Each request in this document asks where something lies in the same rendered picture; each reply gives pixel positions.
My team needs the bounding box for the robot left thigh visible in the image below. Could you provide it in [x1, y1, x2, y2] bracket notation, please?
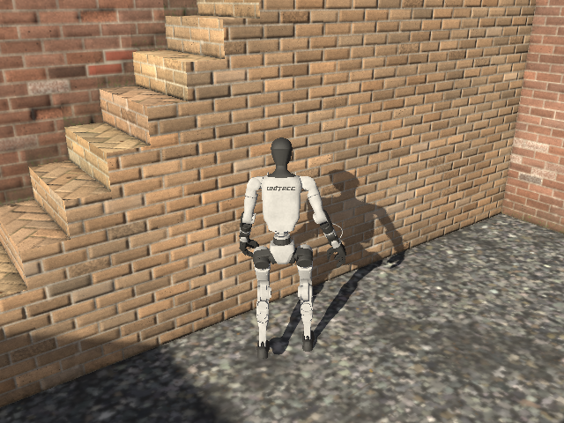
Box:
[253, 246, 271, 301]

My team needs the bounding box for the right robot hand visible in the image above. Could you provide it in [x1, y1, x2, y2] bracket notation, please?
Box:
[327, 242, 346, 268]

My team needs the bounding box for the left robot hand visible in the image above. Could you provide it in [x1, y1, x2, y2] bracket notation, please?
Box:
[239, 239, 259, 257]

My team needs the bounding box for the left robot upper arm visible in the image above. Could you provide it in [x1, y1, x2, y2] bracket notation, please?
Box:
[242, 176, 263, 225]

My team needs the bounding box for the robot right forearm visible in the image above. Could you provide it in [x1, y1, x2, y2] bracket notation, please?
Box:
[320, 210, 341, 249]

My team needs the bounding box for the right robot upper arm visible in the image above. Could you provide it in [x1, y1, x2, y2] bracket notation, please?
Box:
[300, 176, 328, 224]

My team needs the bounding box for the right robot shin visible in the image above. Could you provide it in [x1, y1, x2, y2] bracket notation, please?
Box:
[301, 286, 313, 340]

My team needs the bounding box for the robot left forearm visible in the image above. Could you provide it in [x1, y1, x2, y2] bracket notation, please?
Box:
[239, 212, 252, 242]

